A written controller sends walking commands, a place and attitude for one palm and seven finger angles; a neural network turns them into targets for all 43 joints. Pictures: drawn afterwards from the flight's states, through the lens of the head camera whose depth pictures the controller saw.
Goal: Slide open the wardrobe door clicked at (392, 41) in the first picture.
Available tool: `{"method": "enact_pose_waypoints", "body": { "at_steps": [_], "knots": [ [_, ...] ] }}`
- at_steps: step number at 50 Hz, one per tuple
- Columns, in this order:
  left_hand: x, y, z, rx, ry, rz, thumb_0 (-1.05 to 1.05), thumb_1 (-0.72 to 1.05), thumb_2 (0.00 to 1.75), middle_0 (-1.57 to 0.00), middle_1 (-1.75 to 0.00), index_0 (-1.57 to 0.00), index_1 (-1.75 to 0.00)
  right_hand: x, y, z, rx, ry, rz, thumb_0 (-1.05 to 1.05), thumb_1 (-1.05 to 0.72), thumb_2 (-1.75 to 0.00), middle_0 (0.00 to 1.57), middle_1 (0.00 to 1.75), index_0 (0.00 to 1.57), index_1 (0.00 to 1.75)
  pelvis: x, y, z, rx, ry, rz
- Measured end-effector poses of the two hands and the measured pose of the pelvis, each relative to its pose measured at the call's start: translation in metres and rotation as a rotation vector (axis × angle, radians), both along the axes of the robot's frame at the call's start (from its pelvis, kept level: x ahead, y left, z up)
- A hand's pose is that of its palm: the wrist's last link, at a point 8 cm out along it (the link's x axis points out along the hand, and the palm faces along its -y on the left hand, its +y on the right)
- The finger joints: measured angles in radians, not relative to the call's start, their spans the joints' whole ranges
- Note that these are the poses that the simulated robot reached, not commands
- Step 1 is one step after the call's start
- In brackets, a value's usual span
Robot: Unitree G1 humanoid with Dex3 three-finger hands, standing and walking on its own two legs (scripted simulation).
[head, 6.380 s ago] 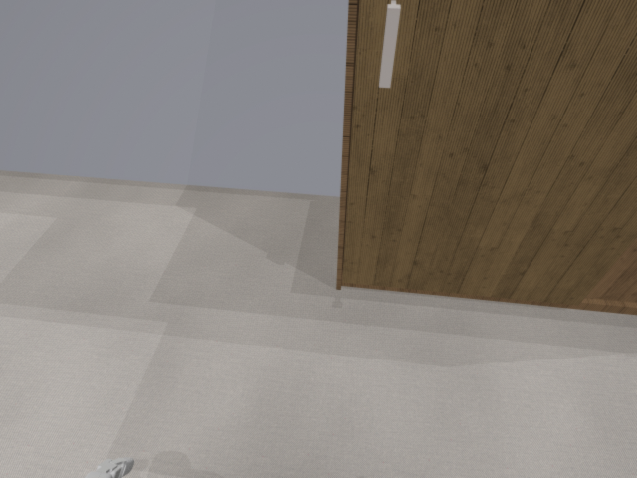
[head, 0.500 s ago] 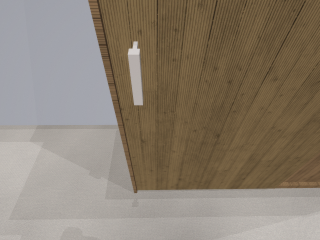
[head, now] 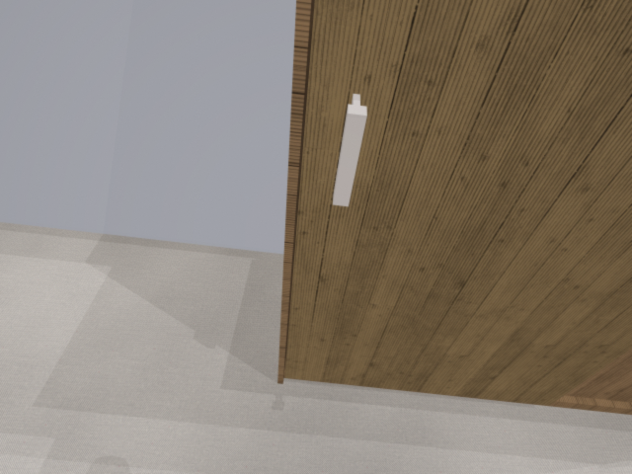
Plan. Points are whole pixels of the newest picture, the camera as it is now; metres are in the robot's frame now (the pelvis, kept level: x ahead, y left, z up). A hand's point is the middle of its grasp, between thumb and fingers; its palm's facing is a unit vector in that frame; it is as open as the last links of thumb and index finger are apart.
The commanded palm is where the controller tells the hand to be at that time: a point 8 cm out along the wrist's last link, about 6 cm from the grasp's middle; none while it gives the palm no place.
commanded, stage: come to a stop and stand still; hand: left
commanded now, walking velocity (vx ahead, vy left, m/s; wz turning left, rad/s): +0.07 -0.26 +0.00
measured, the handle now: (348, 151) +0.52 +0.00 +0.16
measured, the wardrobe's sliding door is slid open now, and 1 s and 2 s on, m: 0.00 0.00 0.00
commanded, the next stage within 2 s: look again from close up in 0.90 s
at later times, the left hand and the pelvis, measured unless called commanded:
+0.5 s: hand out of the picture +0.03 +0.11 -0.17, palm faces -0.01 -0.97 -0.24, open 7.2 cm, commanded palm none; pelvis -0.01 -0.07 +0.00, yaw -1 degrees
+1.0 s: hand out of the picture -0.04 +0.05 -0.18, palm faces +0.08 -0.99 -0.14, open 7.4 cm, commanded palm none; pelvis +0.00 -0.10 +0.00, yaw +0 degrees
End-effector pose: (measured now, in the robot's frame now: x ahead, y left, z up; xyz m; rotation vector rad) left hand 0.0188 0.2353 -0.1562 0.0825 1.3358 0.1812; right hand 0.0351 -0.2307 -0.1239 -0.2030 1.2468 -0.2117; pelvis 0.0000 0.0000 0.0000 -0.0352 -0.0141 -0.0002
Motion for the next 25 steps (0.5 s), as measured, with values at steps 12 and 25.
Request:
{"method": "enact_pose_waypoints", "body": {
  "at_steps": [12, 25],
  "knots": [
    [-0.050, -0.004, 0.008, 0.000, 0.199, -0.041, 0.01, 0.91, 0.90, -0.19, -0.30, -0.19, -0.30, -0.062, 0.002, 0.001, 0.015, 0.133, -0.096, 0.00, -0.92, -0.89, 0.20, 0.29, 0.20, 0.30, -0.006, -0.007, 0.008, 0.010, 0.028, -0.041],
    [0.008, -0.073, 0.018, 0.075, -0.002, -0.095, 0.01, 0.95, 0.90, -0.20, -0.30, -0.20, -0.30, -0.119, -0.038, -0.035, 0.151, 0.282, -0.142, 0.00, -0.91, -0.89, 0.20, 0.29, 0.20, 0.30, -0.012, -0.066, -0.003, 0.042, 0.006, -0.022]
  ]
}}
